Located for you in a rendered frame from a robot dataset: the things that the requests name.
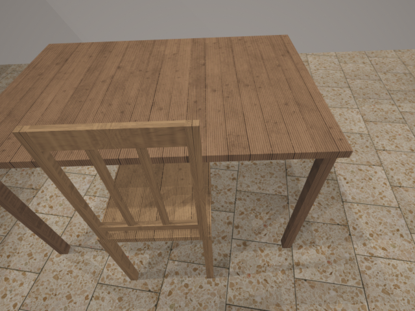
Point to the table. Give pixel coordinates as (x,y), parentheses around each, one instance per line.
(253,95)

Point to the chair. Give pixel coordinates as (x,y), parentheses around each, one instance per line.
(147,202)

